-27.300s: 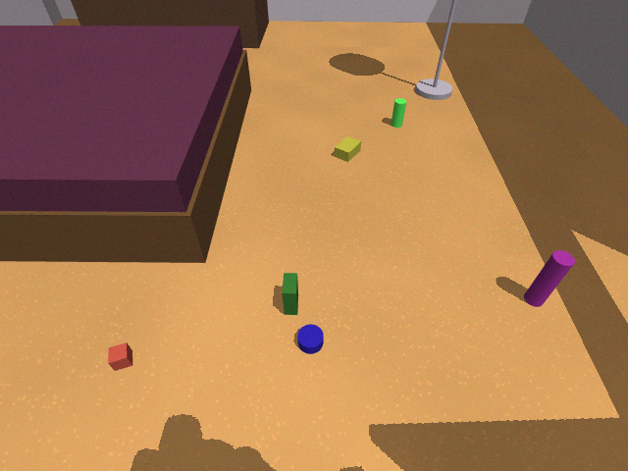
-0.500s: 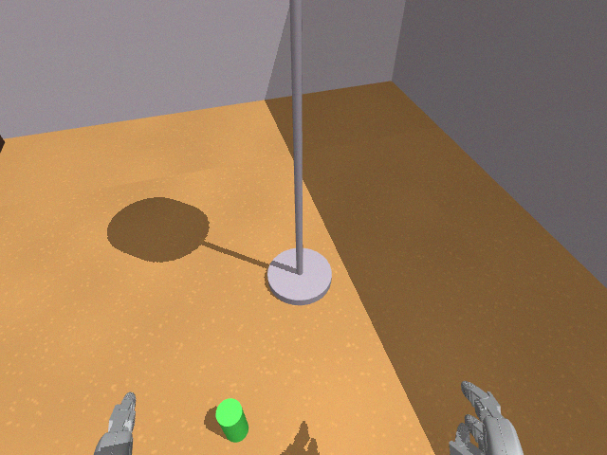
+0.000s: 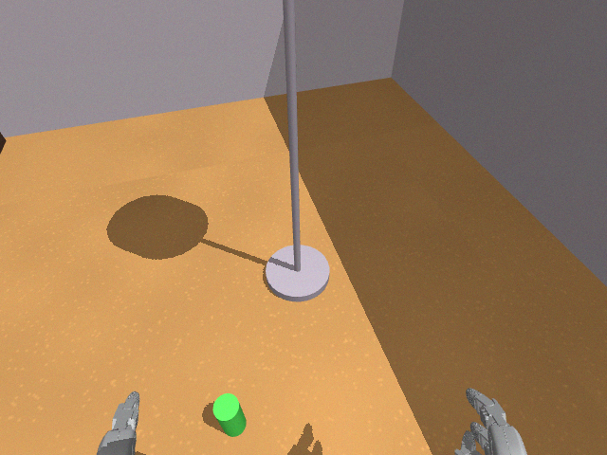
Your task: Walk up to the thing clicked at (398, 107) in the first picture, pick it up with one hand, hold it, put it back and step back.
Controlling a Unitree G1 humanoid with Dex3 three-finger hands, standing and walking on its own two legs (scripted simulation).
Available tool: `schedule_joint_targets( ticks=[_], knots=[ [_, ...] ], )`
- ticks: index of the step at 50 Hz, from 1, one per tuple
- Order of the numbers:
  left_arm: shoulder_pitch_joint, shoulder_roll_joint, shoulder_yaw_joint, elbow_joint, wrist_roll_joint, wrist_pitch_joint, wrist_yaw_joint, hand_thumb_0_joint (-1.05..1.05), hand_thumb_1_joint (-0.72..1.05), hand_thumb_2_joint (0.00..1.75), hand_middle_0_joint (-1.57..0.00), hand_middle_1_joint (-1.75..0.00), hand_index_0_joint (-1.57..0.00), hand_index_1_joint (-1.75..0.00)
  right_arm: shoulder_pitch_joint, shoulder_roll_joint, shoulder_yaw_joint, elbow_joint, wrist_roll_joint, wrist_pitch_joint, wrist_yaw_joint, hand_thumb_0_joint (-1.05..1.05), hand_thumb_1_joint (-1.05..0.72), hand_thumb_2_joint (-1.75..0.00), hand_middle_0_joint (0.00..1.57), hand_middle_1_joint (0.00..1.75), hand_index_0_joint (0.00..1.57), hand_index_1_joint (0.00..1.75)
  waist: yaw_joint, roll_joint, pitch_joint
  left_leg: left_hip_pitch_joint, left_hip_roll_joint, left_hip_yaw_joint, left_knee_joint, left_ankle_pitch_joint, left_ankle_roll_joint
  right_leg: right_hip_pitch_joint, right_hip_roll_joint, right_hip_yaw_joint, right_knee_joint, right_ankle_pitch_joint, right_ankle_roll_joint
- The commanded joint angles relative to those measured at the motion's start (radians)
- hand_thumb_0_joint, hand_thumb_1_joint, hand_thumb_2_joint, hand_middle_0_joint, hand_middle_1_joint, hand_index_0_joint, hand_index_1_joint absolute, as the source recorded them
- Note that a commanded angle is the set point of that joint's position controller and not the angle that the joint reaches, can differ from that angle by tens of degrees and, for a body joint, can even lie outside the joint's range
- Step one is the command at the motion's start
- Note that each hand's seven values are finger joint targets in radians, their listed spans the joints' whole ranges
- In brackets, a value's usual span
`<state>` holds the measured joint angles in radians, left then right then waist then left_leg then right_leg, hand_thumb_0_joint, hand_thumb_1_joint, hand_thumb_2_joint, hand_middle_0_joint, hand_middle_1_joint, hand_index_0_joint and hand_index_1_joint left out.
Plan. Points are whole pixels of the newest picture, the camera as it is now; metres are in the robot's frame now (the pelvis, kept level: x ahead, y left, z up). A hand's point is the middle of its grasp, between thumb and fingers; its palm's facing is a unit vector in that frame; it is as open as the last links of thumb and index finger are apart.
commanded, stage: home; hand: left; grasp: from the side
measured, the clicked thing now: (230, 415) +0.39 +0.21 -0.64
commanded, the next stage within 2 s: stand in 1.04 s
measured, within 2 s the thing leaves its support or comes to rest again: neither
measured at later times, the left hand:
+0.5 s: hand out of the picture +0.16 +0.18 -0.05, palm faces +0.11 -0.95 -0.28, open 17.5 cm
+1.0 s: hand out of the picture +0.17 +0.19 -0.05, palm faces +0.10 -0.95 -0.28, open 17.6 cm
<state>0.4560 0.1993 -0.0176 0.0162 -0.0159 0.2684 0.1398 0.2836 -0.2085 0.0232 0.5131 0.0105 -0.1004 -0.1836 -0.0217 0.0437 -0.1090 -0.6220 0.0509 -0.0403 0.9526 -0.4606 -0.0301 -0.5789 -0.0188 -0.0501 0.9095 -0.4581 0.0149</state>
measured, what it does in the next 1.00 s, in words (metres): stands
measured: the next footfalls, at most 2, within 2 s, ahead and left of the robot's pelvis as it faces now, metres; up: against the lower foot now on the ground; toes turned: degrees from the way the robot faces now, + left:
none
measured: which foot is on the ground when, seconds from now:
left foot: down 0.00-1.00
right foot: down 0.00-1.00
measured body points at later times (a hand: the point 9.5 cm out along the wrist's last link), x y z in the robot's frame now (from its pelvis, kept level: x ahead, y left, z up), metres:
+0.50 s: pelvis -0.01 +0.00 +0.00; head +0.01 +0.00 +0.45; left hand +0.15 +0.23 -0.03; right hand +0.16 -0.24 -0.07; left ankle +0.01 +0.14 -0.69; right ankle +0.00 -0.13 -0.69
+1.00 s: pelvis +0.00 +0.01 +0.00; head +0.01 +0.01 +0.45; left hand +0.16 +0.24 -0.03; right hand +0.16 -0.23 -0.07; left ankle +0.01 +0.14 -0.69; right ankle +0.00 -0.13 -0.69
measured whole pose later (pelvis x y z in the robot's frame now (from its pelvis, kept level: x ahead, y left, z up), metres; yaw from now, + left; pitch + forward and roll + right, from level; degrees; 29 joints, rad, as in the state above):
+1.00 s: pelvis +0.00 +0.01 +0.00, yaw +0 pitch +7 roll -2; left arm 0.45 0.20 -0.02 0.02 -0.01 0.27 0.14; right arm 0.27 -0.20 0.03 0.53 0.00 -0.13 -0.19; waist -0.01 0.04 -0.10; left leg -0.61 0.05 -0.03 0.95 -0.46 -0.02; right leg -0.57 -0.02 -0.04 0.90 -0.45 0.02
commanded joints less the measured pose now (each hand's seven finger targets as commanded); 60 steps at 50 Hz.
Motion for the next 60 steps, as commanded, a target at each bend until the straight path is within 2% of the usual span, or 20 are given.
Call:
schedule_joint_targets(
  ticks=[1,6,15,16,19,21,24,27,29,32,38,39,43,47,50,53,56,57,59,60],
  knots=[
    [-0.025,0.113,0.071,-0.18,0.01,-0.049,0.011,0.0,-0.53,0.07,-0.05,-0.06,-0.05,-0.06,-0.084,-0.108,-0.044,-0.171,0.002,-0.06,-0.013,0.0,-0.9,-0.9,0.2,0.3,0.2,0.3,-0.001,-0.034,-0.098,0.074,-0.043,0.044,-0.142,0.182,0.034,0.05,0.031,-0.011,-0.164,0.186,-0.01],
    [-0.015,0.089,0.052,-0.163,0.011,-0.046,0.008,0.0,-0.56,0.05,-0.05,-0.05,-0.05,-0.05,-0.084,-0.106,-0.042,-0.167,0.001,-0.066,-0.016,0.0,-0.9,-0.9,0.2,0.3,0.2,0.3,-0.008,-0.038,-0.079,0.084,-0.041,0.046,-0.148,0.169,0.034,0.038,0.033,-0.012,-0.173,0.169,-0.011],
    [-0.067,0.125,0.079,-0.221,0.009,-0.053,0.008,0.0,-0.56,0.05,-0.05,-0.06,-0.05,-0.05,-0.087,-0.107,-0.042,-0.161,0.001,-0.072,-0.014,0.0,-0.9,-0.9,0.2,0.3,0.2,0.3,0.002,-0.009,-0.075,0.075,-0.042,0.046,-0.16,0.135,0.031,0.031,0.032,-0.011,-0.173,0.13,-0.015],
    [-0.023,0.098,0.061,-0.171,0.012,-0.05,0.005,0.0,-0.56,0.05,-0.05,-0.05,-0.05,-0.05,-0.079,-0.105,-0.041,-0.16,-0.001,-0.073,-0.015,0.0,-0.9,-0.9,0.2,0.3,0.2,0.3,-0.004,-0.028,-0.088,0.085,-0.04,0.043,-0.157,0.152,0.032,0.038,0.035,-0.012,-0.166,0.147,-0.013],
    [-0.038,0.095,0.06,-0.166,0.01,-0.047,0.005,0.0,-0.55,0.05,-0.05,-0.06,-0.05,-0.06,-0.084,-0.108,-0.041,-0.161,-0.001,-0.077,-0.015,0.0,-0.9,-0.9,0.2,0.3,0.2,0.3,-0.006,-0.039,-0.081,0.078,-0.041,0.045,-0.15,0.167,0.033,0.042,0.034,-0.012,-0.165,0.167,-0.011],
    [-0.082,0.137,0.083,-0.245,0.014,-0.056,0.01,0.0,-0.57,0.05,-0.05,-0.05,-0.05,-0.05,-0.075,-0.106,-0.042,-0.153,-0.002,-0.076,-0.018,0.0,-0.9,-0.9,0.2,0.3,0.2,0.3,0.003,0.006,-0.1,0.094,-0.042,0.05,-0.151,0.171,0.029,0.044,0.032,-0.008,-0.165,0.166,-0.014],
    [0.015,0.06,0.037,-0.12,0.012,-0.044,0.001,0.0,-0.56,0.05,-0.05,-0.05,-0.05,-0.05,-0.083,-0.102,-0.04,-0.16,-0.003,-0.082,-0.017,0.0,-0.9,-0.9,0.2,0.3,0.2,0.3,-0.01,-0.063,-0.047,0.065,-0.042,0.051,-0.148,0.139,0.036,0.022,0.034,-0.009,-0.18,0.14,-0.01],
    [-0.046,0.112,0.071,-0.194,0.014,-0.051,0.006,0.0,-0.58,0.04,-0.05,-0.05,-0.05,-0.05,-0.085,-0.11,-0.043,-0.156,-0.003,-0.082,-0.018,0.0,-0.9,-0.9,0.2,0.3,0.2,0.3,0.0,-0.018,-0.087,0.086,-0.039,0.044,-0.159,0.157,0.032,0.04,0.035,-0.012,-0.165,0.151,-0.015],
    [-0.026,0.087,0.055,-0.165,0.012,-0.046,0.004,0.0,-0.57,0.04,-0.05,-0.05,-0.05,-0.05,-0.084,-0.107,-0.041,-0.158,-0.002,-0.083,-0.015,0.0,-0.9,-0.9,0.2,0.3,0.2,0.3,-0.002,-0.027,-0.069,0.077,-0.038,0.041,-0.163,0.15,0.031,0.034,0.037,-0.016,-0.162,0.144,-0.015],
    [-0.052,0.111,0.071,-0.204,0.015,-0.052,0.008,0.0,-0.59,0.03,-0.05,-0.05,-0.05,-0.05,-0.081,-0.105,-0.042,-0.156,-0.004,-0.084,-0.019,0.0,-0.9,-0.9,0.2,0.3,0.2,0.3,0.006,-0.012,-0.098,0.09,-0.037,0.038,-0.163,0.171,0.029,0.051,0.038,-0.017,-0.158,0.158,-0.017],
    [-0.046,0.097,0.055,-0.183,0.012,-0.046,0.005,0.0,-0.58,0.04,-0.05,-0.05,-0.05,-0.05,-0.084,-0.105,-0.037,-0.157,-0.004,-0.089,-0.019,0.0,-0.9,-0.9,0.2,0.3,0.2,0.3,-0.003,-0.03,-0.067,0.075,-0.039,0.043,-0.16,0.154,0.033,0.041,0.035,-0.015,-0.171,0.149,-0.013],
    [-0.054,0.116,0.074,-0.212,0.012,-0.05,0.008,0.0,-0.57,0.05,-0.05,-0.05,-0.05,-0.05,-0.081,-0.104,-0.04,-0.154,-0.003,-0.089,-0.019,0.0,-0.9,-0.9,0.2,0.3,0.2,0.3,0.006,-0.024,-0.089,0.085,-0.039,0.043,-0.16,0.164,0.032,0.052,0.034,-0.014,-0.169,0.156,-0.014],
    [-0.032,0.088,0.052,-0.165,0.014,-0.047,0.005,0.0,-0.57,0.04,-0.05,-0.05,-0.05,-0.05,-0.077,-0.105,-0.041,-0.153,-0.005,-0.087,-0.018,0.0,-0.9,-0.9,0.2,0.3,0.2,0.3,-0.001,-0.024,-0.076,0.085,-0.036,0.041,-0.16,0.188,0.03,0.046,0.039,-0.018,-0.159,0.178,-0.015],
    [-0.049,0.107,0.067,-0.199,0.016,-0.05,0.008,0.0,-0.59,0.03,-0.04,-0.05,-0.04,-0.05,-0.078,-0.106,-0.043,-0.148,-0.006,-0.087,-0.018,0.0,-0.9,-0.9,0.2,0.3,0.2,0.3,0.004,-0.015,-0.096,0.098,-0.034,0.039,-0.161,0.21,0.029,0.059,0.037,-0.017,-0.154,0.197,-0.017],
    [-0.06,0.121,0.074,-0.215,0.015,-0.052,0.01,0.0,-0.57,0.05,-0.05,-0.05,-0.05,-0.05,-0.078,-0.105,-0.042,-0.149,-0.006,-0.086,-0.018,0.0,-0.9,-0.9,0.2,0.3,0.2,0.3,0.007,-0.023,-0.085,0.09,-0.038,0.042,-0.16,0.187,0.031,0.054,0.036,-0.016,-0.168,0.174,-0.015],
    [-0.028,0.081,0.048,-0.162,0.014,-0.047,0.005,0.0,-0.56,0.05,-0.05,-0.06,-0.05,-0.06,-0.084,-0.102,-0.038,-0.152,-0.005,-0.089,-0.015,0.0,-0.9,-0.9,0.2,0.3,0.2,0.3,-0.001,-0.017,-0.047,0.074,-0.038,0.042,-0.176,0.133,0.03,0.028,0.037,-0.018,-0.172,0.123,-0.018],
    [-0.038,0.113,0.075,-0.214,0.016,-0.055,0.008,0.0,-0.57,0.04,-0.05,-0.05,-0.05,-0.05,-0.076,-0.106,-0.043,-0.148,-0.006,-0.089,-0.016,0.0,-0.9,-0.9,0.2,0.3,0.2,0.3,0.007,-0.02,-0.093,0.093,-0.035,0.037,-0.167,0.171,0.03,0.054,0.037,-0.02,-0.163,0.157,-0.019],
    [0.006,0.092,0.059,-0.174,0.017,-0.05,0.005,0.0,-0.58,0.04,-0.05,-0.05,-0.05,-0.05,-0.075,-0.104,-0.042,-0.152,-0.006,-0.088,-0.017,0.0,-0.9,-0.9,0.2,0.3,0.2,0.3,0.009,-0.024,-0.094,0.092,-0.037,0.04,-0.158,0.196,0.031,0.06,0.035,-0.016,-0.16,0.183,-0.018],
    [-0.044,0.105,0.063,-0.213,0.013,-0.052,0.007,0.0,-0.42,0.2,-0.2,-0.21,-0.2,-0.21,-0.076,-0.105,-0.041,-0.152,-0.006,-0.087,-0.016,0.0,-0.9,-0.9,0.2,0.3,0.2,0.3,0.006,-0.016,-0.09,0.09,-0.037,0.041,-0.157,0.207,0.03,0.057,0.035,-0.019,-0.156,0.195,-0.017],
    [-0.02,0.085,0.052,-0.17,0.016,-0.049,0.006,0.0,-0.34,0.28,-0.2,-0.29,-0.2,-0.29,-0.076,-0.104,-0.042,-0.152,-0.006,-0.087,-0.017,0.0,-0.9,-0.9,0.2,0.3,0.2,0.3,0.0,-0.019,-0.077,0.085,-0.037,0.043,-0.155,0.201,0.03,0.046,0.036,-0.017,-0.159,0.192,-0.016]
  ],
)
